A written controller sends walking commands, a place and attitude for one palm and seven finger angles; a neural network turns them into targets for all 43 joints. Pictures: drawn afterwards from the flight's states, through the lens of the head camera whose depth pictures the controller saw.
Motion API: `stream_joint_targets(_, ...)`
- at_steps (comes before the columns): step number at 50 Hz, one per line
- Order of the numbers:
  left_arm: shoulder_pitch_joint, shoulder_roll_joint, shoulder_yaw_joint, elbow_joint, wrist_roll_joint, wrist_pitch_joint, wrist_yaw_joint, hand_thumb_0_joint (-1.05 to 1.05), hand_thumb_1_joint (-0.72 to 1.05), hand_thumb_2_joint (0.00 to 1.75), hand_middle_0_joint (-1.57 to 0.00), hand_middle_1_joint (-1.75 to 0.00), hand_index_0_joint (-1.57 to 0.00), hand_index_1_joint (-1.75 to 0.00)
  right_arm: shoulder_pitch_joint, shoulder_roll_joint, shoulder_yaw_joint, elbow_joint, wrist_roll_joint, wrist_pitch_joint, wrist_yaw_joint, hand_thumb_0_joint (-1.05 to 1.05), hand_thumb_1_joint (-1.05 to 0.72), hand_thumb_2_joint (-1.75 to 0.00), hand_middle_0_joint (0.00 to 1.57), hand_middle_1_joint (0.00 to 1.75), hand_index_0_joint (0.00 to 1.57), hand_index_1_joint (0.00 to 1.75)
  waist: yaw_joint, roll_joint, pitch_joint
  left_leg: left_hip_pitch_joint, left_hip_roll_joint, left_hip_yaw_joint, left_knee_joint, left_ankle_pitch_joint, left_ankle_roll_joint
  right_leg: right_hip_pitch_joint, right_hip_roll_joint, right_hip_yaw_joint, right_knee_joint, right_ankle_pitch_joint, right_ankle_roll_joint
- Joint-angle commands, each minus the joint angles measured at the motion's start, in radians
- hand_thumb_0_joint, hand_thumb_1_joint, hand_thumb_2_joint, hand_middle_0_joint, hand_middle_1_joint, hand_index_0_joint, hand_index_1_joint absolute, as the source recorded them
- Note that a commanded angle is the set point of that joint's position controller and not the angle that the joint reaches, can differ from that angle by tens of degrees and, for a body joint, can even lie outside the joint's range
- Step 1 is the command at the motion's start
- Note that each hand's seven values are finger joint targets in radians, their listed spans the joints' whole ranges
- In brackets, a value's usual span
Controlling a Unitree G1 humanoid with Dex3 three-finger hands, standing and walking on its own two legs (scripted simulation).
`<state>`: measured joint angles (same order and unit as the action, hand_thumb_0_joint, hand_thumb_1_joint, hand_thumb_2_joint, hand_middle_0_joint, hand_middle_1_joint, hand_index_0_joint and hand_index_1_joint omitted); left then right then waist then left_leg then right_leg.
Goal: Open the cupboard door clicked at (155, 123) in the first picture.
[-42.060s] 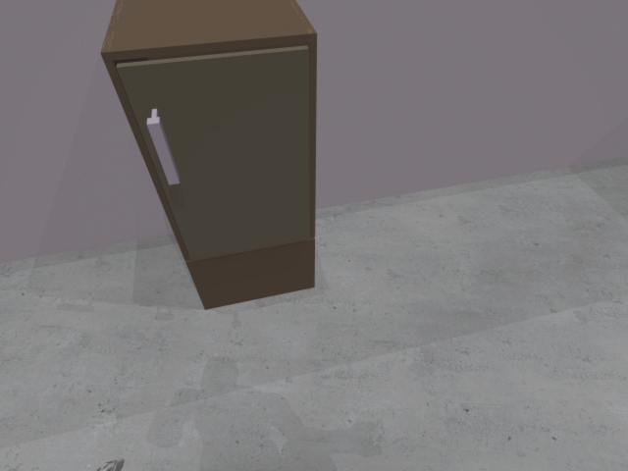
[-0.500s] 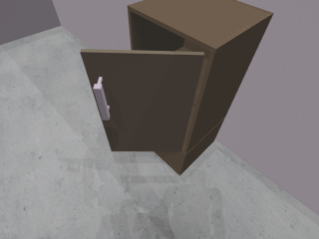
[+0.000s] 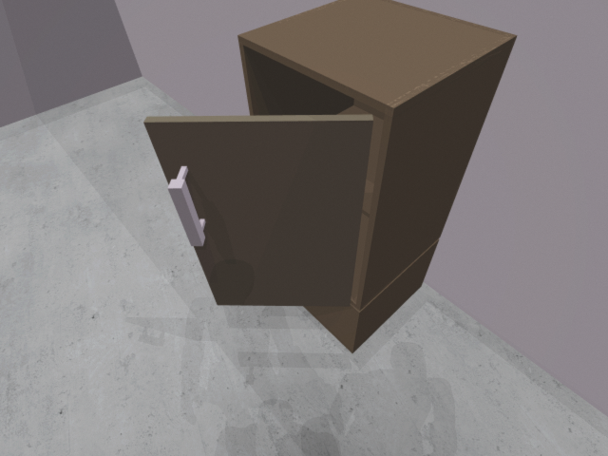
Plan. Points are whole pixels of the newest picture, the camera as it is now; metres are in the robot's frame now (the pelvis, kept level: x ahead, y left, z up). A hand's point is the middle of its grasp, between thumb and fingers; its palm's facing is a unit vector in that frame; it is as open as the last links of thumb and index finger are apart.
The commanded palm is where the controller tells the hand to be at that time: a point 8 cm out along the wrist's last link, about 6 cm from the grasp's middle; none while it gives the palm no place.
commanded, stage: come to a stop and stand still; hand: left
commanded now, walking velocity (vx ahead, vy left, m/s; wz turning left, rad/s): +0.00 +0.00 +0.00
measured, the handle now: (190, 207) +0.55 +0.25 -0.02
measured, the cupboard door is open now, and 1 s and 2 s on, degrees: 46 46 46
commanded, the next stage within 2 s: look again from close up in 0.44 s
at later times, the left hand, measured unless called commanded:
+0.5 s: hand out of the picture +0.02 +0.17 -0.17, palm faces +0.04 -0.98 -0.20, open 7.4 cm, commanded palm none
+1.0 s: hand out of the picture +0.01 +0.18 -0.17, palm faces +0.04 -0.98 -0.20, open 7.4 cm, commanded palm none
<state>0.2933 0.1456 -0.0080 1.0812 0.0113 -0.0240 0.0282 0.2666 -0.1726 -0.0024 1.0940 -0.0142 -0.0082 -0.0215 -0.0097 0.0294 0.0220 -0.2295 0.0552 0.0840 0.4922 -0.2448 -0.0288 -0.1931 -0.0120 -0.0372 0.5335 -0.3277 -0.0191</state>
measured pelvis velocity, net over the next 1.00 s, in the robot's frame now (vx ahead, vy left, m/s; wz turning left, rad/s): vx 0.01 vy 0.01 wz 0.01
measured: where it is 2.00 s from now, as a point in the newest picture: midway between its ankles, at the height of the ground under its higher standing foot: outside the picture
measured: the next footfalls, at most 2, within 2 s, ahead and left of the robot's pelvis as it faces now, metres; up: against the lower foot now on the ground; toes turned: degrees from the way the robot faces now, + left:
none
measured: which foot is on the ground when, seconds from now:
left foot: down 0.00-1.00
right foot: down 0.00-1.00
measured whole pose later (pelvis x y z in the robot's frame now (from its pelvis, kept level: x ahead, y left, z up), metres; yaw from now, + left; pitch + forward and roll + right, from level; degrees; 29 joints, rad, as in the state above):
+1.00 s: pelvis +0.01 +0.01 +0.01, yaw +1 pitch -1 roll +1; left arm 0.28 0.16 0.01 1.12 0.01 -0.02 0.03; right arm 0.25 -0.15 0.00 1.15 -0.01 -0.01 -0.03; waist 0.01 -0.01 0.03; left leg -0.18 0.04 0.08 0.43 -0.22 -0.02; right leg -0.13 -0.02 -0.05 0.45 -0.30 -0.01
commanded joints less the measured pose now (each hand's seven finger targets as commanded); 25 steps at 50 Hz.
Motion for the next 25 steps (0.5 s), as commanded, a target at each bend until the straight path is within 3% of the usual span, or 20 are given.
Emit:
stream_joint_targets(1, 0.047, 0.134, 0.022, -0.023, 0.003, -0.018, 0.011, 0.0, 0.9, 0.9, -0.2, -0.3, -0.2, -0.3, 0.038, -0.07, -0.01, -0.022, 0.0, -0.017, -0.001, 0.0, -0.9, -0.9, 0.2, 0.3, 0.2, 0.3, -0.004, -0.058, 0.015, 0.062, 0.044, -0.047, -0.057, 0.132, 0.038, -0.05, -0.1, 0.109, -0.143, 0.288, -0.021)
stream_joint_targets(8, 0.062, 0.136, 0.023, -0.006, 0.005, -0.018, 0.012, 0.0, 0.9, 0.9, -0.2, -0.3, -0.2, -0.3, 0.016, -0.073, -0.011, -0.006, 0.003, -0.017, -0.005, 0.0, -0.9, -0.9, 0.2, 0.3, 0.2, 0.3, 0.002, -0.056, 0.009, 0.073, 0.05, -0.041, -0.058, 0.154, 0.034, -0.016, -0.102, 0.102, -0.149, 0.361, -0.018)
stream_joint_targets(15, 0.061, 0.134, 0.028, 0.0, 0.005, -0.015, 0.012, 0.0, 0.9, 0.9, -0.2, -0.3, -0.2, -0.3, 0.008, -0.075, -0.01, 0.005, 0.002, -0.018, -0.009, 0.0, -0.9, -0.9, 0.2, 0.3, 0.2, 0.3, 0.008, -0.022, 0.016, 0.078, 0.058, -0.049, -0.073, 0.176, 0.036, -0.006, -0.097, 0.088, -0.152, 0.341, -0.018)
stream_joint_targets(25, 0.046, 0.139, 0.03, -0.001, 0.004, -0.011, 0.01, 0.0, 0.9, 0.9, -0.2, -0.3, -0.2, -0.3, 0.017, -0.081, -0.007, 0.014, 0.001, -0.019, -0.009, 0.0, -0.9, -0.9, 0.2, 0.3, 0.2, 0.3, 0.014, -0.036, 0.031, 0.069, 0.061, -0.062, -0.104, 0.172, 0.04, 0.003, -0.097, 0.072, -0.164, 0.289, -0.016)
